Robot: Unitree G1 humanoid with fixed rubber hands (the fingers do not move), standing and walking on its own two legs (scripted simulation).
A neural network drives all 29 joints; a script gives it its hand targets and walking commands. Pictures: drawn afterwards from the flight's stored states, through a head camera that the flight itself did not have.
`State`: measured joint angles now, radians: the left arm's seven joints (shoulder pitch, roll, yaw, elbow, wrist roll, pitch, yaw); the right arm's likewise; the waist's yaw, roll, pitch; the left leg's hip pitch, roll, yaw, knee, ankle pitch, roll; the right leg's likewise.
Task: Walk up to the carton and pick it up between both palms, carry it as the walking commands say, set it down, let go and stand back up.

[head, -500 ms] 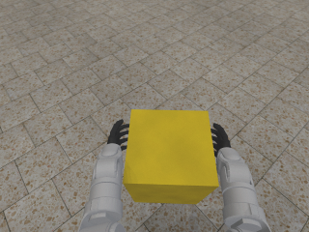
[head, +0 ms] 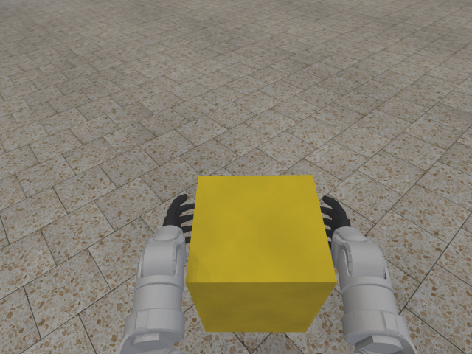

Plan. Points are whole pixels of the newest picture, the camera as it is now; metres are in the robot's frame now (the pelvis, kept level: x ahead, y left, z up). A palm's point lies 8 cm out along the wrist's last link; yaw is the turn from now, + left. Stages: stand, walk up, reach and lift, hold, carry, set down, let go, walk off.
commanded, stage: reach and lift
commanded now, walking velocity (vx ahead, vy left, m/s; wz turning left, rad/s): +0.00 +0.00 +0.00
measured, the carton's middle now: (255, 259) +0.29 +0.00 -0.02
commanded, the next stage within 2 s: hold in 0.80 s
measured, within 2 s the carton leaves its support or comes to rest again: neither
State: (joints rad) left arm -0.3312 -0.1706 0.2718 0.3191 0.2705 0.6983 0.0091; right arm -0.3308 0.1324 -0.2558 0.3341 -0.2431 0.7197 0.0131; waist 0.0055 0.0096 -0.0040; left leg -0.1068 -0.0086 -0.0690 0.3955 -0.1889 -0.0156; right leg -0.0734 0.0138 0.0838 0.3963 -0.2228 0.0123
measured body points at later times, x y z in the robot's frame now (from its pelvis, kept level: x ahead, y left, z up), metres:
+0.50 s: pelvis +0.00 +0.00 +0.00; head -0.03 +0.00 +0.45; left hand +0.31 +0.15 +0.04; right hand +0.31 -0.15 +0.04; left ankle +0.02 +0.13 -0.74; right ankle +0.00 -0.13 -0.74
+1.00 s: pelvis +0.00 +0.00 +0.00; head -0.05 +0.00 +0.45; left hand +0.29 +0.14 +0.04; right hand +0.29 -0.15 +0.04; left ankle +0.02 +0.13 -0.74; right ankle +0.00 -0.13 -0.74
